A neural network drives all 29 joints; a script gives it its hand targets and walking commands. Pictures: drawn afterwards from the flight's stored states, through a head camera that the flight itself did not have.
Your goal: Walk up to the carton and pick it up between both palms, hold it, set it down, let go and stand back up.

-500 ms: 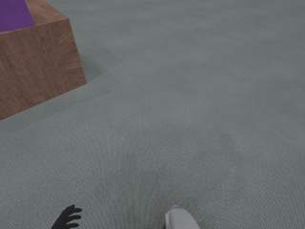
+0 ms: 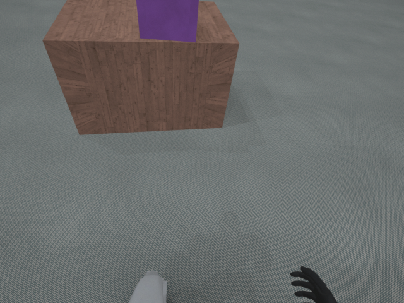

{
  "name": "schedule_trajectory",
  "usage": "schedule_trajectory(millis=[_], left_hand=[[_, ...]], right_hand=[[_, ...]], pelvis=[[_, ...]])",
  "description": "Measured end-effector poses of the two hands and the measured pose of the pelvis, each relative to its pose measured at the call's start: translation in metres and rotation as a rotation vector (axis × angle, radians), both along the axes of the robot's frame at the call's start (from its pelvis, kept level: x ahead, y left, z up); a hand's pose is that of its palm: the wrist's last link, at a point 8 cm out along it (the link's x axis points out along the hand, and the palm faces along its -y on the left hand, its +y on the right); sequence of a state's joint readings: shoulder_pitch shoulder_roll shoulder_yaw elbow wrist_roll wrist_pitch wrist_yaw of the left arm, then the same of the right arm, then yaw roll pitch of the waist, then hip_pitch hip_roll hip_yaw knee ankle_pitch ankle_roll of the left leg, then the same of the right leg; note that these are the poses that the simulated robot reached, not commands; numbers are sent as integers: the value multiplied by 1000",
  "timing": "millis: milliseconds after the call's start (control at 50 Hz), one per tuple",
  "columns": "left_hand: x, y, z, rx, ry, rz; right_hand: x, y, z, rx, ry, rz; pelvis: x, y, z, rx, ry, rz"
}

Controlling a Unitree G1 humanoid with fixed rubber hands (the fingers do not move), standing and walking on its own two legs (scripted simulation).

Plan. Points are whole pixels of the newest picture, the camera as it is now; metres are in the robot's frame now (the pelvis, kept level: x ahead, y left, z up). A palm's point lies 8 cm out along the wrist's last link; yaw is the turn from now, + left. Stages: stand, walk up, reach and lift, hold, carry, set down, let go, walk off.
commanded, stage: walk up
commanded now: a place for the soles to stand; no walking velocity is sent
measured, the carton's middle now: (169, 12) +1.47 +0.23 +0.00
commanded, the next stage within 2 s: none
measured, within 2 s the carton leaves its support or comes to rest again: neither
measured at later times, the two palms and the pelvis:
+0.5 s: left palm (117, 193) +0.39 +0.24 -0.09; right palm (308, 243) +0.31 -0.27 -0.13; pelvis +0.27 -0.01 -0.01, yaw +4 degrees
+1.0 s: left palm (98, 186) +0.45 +0.32 -0.16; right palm (246, 135) +0.67 -0.14 -0.10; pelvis +0.49 +0.07 -0.03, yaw +8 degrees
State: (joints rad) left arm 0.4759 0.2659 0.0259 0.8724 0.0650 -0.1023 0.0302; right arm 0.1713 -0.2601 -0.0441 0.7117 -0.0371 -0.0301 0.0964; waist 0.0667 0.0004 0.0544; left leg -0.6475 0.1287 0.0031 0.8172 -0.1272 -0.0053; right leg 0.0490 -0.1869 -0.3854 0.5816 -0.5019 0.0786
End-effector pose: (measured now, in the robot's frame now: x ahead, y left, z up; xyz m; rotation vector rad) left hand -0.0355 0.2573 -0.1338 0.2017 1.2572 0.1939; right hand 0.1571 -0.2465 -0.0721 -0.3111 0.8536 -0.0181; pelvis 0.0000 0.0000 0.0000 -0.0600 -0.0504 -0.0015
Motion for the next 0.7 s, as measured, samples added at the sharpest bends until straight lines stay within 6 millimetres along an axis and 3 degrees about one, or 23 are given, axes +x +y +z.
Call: schedule_trajectory(millis=[40, 80, 120, 180, 260, 340, 400, 460, 520, 560, 620, 700], left_hand=[[25, 7, -14, -18, 24, 6], [56, 15, -27, -38, 38, 1], [93, 21, -32, -60, 11, -2], [159, 28, -26, -66, -70, -42], [252, 25, -1, -49, -212, -110], [326, 13, 23, -40, -299, -151], [372, -2, 37, -39, -344, -166], [411, -17, 44, -28, -394, -163], [436, -23, 36, 12, -437, -112], [437, -24, 28, 28, -425, -43], [423, -22, 23, 42, -363, 65], [393, -15, 22, 51, -244, 166]], right_hand=[[36, 18, -9, -7, -16, 21], [61, 33, -23, -12, -11, 14], [71, 44, -35, -5, 15, -20], [69, 48, -39, 0, 86, -99], [63, 36, -31, -15, 158, -149], [70, 15, -25, -28, 193, -193], [88, -2, -28, -30, 211, -212], [123, -19, -42, -20, 216, -203], [171, -31, -66, -6, 213, -148], [207, -30, -76, 5, 209, -94], [268, -18, -73, 19, 164, -14], [355, 11, -50, 35, 69, 84]], pelvis=[[31, 12, -11, 5, 10, 13], [54, 22, -22, 36, 8, 56], [73, 28, -27, 36, 4, 79], [99, 28, -23, 53, -6, 90], [134, 24, -9, 69, -4, 89], [174, 17, 1, 78, 1, 75], [208, 10, 4, 83, 4, 67], [247, -1, -2, 79, 3, 62], [284, -14, -20, 47, 2, 75], [304, -17, -27, 28, -6, 96], [331, -15, -25, 12, -16, 125], [364, -6, -13, 1, -22, 155]])
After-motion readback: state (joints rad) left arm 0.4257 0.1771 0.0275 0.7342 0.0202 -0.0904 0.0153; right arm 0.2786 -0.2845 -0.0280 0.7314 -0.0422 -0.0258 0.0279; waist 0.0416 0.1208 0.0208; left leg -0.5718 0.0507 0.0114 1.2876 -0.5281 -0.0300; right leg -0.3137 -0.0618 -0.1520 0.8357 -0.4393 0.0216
